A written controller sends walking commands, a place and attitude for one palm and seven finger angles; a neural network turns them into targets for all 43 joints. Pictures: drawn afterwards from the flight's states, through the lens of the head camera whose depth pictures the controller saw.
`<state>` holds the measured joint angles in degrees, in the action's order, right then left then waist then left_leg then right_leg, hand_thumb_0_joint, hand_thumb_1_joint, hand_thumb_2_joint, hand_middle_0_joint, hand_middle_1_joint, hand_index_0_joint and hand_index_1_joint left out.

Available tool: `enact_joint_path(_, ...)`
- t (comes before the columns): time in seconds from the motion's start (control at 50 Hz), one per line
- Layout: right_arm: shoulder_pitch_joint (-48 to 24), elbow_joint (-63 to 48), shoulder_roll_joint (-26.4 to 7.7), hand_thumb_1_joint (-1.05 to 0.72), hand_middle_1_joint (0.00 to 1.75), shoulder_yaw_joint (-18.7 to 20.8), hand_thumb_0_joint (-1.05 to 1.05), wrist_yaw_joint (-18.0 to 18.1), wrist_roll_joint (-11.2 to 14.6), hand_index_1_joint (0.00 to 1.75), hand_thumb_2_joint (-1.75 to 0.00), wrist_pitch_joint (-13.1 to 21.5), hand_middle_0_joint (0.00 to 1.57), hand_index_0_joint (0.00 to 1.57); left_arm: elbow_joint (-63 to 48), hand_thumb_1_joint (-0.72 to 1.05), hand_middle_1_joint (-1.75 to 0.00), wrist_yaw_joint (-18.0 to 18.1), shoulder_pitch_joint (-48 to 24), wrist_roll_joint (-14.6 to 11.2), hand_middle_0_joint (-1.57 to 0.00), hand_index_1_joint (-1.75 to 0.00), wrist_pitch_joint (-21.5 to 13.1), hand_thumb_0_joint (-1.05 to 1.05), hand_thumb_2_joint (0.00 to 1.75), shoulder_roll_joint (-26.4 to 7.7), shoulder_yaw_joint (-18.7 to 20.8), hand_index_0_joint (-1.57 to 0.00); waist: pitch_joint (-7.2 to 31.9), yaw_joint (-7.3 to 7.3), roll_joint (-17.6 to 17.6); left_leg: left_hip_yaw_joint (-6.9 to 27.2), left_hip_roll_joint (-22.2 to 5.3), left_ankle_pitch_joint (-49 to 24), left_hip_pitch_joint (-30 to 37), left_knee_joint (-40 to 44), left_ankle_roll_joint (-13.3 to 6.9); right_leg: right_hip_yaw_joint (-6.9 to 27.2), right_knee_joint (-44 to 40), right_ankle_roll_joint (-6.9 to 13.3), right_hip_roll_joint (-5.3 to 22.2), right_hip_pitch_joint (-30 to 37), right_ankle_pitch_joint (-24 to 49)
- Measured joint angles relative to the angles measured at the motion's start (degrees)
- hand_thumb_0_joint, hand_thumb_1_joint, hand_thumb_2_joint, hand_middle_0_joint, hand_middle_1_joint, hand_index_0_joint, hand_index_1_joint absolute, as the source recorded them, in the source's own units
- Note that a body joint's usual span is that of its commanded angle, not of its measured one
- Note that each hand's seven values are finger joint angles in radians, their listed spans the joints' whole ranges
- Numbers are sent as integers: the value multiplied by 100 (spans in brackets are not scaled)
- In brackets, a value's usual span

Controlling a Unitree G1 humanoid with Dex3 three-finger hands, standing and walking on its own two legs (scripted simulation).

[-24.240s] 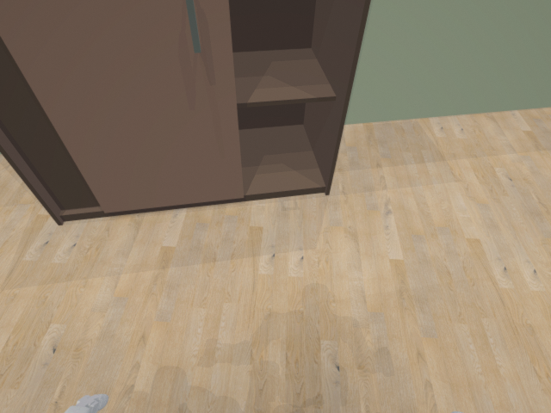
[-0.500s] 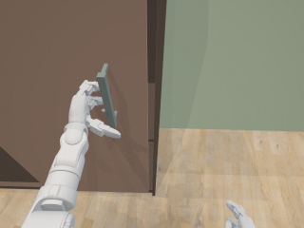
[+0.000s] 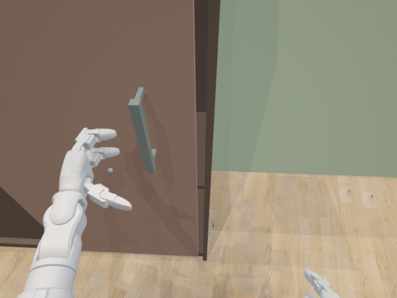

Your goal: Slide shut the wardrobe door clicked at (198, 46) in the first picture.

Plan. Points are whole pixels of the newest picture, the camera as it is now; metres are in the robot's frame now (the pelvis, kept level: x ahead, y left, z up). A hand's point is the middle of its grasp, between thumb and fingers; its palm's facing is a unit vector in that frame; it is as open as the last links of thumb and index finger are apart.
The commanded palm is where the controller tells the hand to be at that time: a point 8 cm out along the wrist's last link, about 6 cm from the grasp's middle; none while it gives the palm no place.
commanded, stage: slip the hand off the handle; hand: left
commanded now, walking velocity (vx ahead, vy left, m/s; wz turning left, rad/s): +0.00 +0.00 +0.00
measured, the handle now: (146, 133) +0.42 +0.15 +0.12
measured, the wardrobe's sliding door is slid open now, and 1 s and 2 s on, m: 0.02 0.02 0.02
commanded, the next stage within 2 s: draw the hand back to the body in 0.40 s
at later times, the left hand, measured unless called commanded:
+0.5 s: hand (94, 205) +0.25 +0.20 +0.11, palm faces +0.15 -0.98 -0.16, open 14.7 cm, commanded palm +0.23 +0.24 +0.13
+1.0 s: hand (69, 213) +0.22 +0.22 +0.14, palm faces +0.11 -0.99 -0.05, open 14.7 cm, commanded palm +0.19 +0.27 +0.15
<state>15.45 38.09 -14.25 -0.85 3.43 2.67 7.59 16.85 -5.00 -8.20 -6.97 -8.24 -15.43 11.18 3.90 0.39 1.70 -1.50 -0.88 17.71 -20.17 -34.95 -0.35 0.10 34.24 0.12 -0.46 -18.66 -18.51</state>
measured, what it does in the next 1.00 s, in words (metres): stands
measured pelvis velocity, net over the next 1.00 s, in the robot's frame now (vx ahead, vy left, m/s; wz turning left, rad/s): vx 0.00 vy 0.00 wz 0.04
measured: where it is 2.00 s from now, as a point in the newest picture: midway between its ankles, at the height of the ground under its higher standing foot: outside the picture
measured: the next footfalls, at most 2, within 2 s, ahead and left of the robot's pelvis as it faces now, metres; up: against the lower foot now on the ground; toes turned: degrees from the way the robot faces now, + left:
none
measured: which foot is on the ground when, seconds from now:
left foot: down 0.00-1.00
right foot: down 0.00-1.00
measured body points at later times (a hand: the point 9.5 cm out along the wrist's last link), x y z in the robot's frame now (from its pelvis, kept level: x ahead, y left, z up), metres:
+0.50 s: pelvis +0.00 -0.01 +0.00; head -0.02 -0.02 +0.45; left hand +0.23 +0.25 +0.12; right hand +0.19 -0.22 -0.07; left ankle +0.00 +0.11 -0.73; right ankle -0.01 -0.12 -0.73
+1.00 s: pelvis +0.00 +0.00 +0.00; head -0.03 -0.02 +0.45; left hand +0.21 +0.27 +0.14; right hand +0.20 -0.22 -0.06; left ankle +0.00 +0.11 -0.73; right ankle -0.01 -0.12 -0.73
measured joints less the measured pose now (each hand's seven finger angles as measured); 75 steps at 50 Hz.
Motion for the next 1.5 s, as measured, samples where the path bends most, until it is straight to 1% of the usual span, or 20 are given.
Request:
enact_joint_path(0.12,-137,-63,31,-90,30,-31,1,25,3,30,-90,179,20,20,-682,-54,-115,0,483,-76,-26,-115,16,-2,20,10,-107,-25,-33,102,58,54,13,8,75,-26,6,-54,-4,3,12,111,-12)
enact_joint_path(0.18,-223,-67,35,-90,30,-80,1,49,21,30,-90,227,20,20,-859,-55,-115,-48,619,-120,-26,-115,117,-1,20,36,-209,-25,-33,160,81,95,34,-1,100,-29,5,-96,-1,0,31,155,-22)
enact_joint_path(0.28,-353,-111,64,-90,30,-142,1,65,7,30,-90,311,20,21,-1187,-55,-115,-28,889,-107,-26,-115,286,-1,20,109,-370,-25,-62,215,104,135,55,-22,155,-14,9,-136,-1,4,51,218,-26)
enact_joint_path(0.44,-372,-185,121,-90,30,-205,1,45,-21,30,-90,370,20,21,-1822,-54,-115,-80,1604,-176,-26,-115,303,-1,20,74,-324,-25,-57,237,78,157,35,-7,258,-1,37,-157,-11,29,29,324,-47)
enact_joint_path(0.54,-364,-112,71,-90,30,-221,1,124,-3,30,-90,426,20,21,-1760,-55,-115,-110,1556,-227,-26,-115,314,-1,20,-29,-243,-25,-152,262,85,237,36,-2,235,-59,51,-236,4,43,27,350,-59)
enact_joint_path(0.58,-373,1,32,-90,30,-270,1,213,29,30,-90,518,20,21,-1596,-55,-115,-408,1381,-680,-26,-115,379,-2,20,22,-122,-25,-195,255,99,278,41,-11,255,-57,53,-276,-30,47,29,400,-48)
enact_joint_path(0.6,-369,59,20,-90,30,-297,1,262,43,30,-90,567,20,21,-1511,-55,-115,-588,1294,-859,-26,-115,436,-2,20,41,-44,-25,-192,256,99,285,41,-17,278,-38,53,-283,-57,49,28,428,-39)
enact_joint_path(0.64,-334,110,16,-90,30,-323,1,317,57,30,-90,654,20,21,-1420,-55,-115,-855,1199,-1010,-26,-115,551,-2,20,17,89,-25,-150,251,91,271,38,-28,327,14,52,-270,-101,49,26,467,-24)
enact_joint_path(0.7,-271,63,22,-90,30,-314,1,294,65,30,-90,752,20,21,-1465,-55,-115,-1032,1260,-1041,-26,-115,678,-2,20,-96,253,-25,-75,207,88,222,27,-31,391,81,52,-220,-143,47,17,499,-15)
enact_joint_path(0.8,-177,-67,-11,-90,30,-266,1,215,85,30,-90,869,20,21,-1877,-55,-115,-1056,1634,-1114,-26,-115,893,-1,20,-128,416,-25,-10,174,104,171,19,-4,438,102,42,-170,-166,33,11,531,-23)
enact_joint_path(0.94,-171,-74,-60,-90,30,-236,1,196,79,30,-90,951,20,21,-2600,-55,-115,-977,2177,-1097,-26,-115,1065,-1,20,-66,401,-25,-1,242,123,198,45,37,493,50,18,-198,-160,8,36,621,-53)
enact_joint_path(1.04,-251,-14,-39,-90,30,-281,1,255,88,30,-90,978,20,21,-2774,-51,-113,-974,2220,-1103,-26,-113,1165,-1,22,-120,413,-25,-57,312,140,252,74,21,542,45,8,-252,-179,-2,61,705,-47)
enact_joint_path(1.06,-274,-10,-21,-90,30,-272,1,255,39,30,-90,960,20,21,-2844,-50,-112,-799,2223,-909,-26,-112,1141,-1,22,-163,367,-25,-87,334,141,254,72,10,570,63,7,-254,-205,-1,59,737,-34)
enact_joint_path(1.1,-352,-7,23,-90,30,-258,1,228,-60,30,-90,870,20,21,-3010,-46,-110,-260,2278,-509,-26,-110,987,-1,24,-264,284,-25,-170,348,136,251,60,-30,629,133,9,-250,-297,1,45,802,20)
enact_joint_path(1.12,-392,-16,46,-90,30,-254,1,205,-94,30,-90,802,20,21,-3083,-44,-109,-16,2326,-362,-26,-108,894,-1,26,-286,270,-24,-214,343,128,247,58,-57,654,176,10,-246,-342,1,43,825,51)
enact_joint_path(1.16,-446,-43,86,-90,30,-241,1,156,-139,30,-90,652,20,21,-3213,-38,-106,353,2469,-155,-25,-105,739,-1,28,-287,261,-24,-285,341,114,226,57,-110,709,271,8,-225,-426,-1,43,867,108)
enact_joint_path(1.2,-462,-56,110,-90,30,-225,1,126,-166,30,-90,511,20,21,-3296,-32,-102,590,2634,-17,-25,-102,628,-1,31,-272,241,-24,-331,350,114,203,61,-152,776,365,2,-203,-514,-8,47,924,154)
enact_joint_path(1.26,-444,-34,122,-90,30,-196,1,113,-192,30,-90,354,20,21,-3368,-23,-97,801,2822,119,-25,-96,539,-1,36,-256,191,-24,-382,380,131,180,81,-194,896,487,-15,-182,-626,-25,67,1034,196)
enact_joint_path(1.32,-424,20,128,-90,30,-180,1,122,-211,30,-90,242,20,21,-3421,-12,-91,914,2937,198,-24,-90,493,-1,41,-273,184,-24,-408,403,143,164,105,-220,1017,591,-33,-167,-717,-43,91,1147,217)
enact_joint_path(1.5,-430,38,149,-90,30,-130,1,83,-219,30,-90,46,20,21,-3603,19,-72,1000,3137,250,-24,-71,404,0,56,-380,423,-23,-408,399,147,109,135,-252,1270,787,-55,-114,-878,-70,122,1367,247)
